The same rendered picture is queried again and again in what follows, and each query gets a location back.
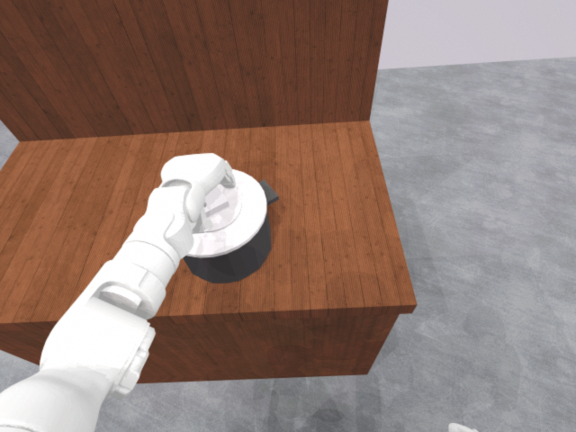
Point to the robot left hand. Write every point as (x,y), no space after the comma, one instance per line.
(209,170)

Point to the knob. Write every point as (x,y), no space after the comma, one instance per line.
(215,201)

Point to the pot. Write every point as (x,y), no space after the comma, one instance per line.
(242,262)

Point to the left robot upper arm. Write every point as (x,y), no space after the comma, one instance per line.
(100,354)

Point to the lid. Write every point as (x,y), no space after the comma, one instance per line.
(235,225)

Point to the table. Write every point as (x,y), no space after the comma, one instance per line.
(102,93)

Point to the left robot forearm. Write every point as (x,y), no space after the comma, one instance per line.
(136,279)

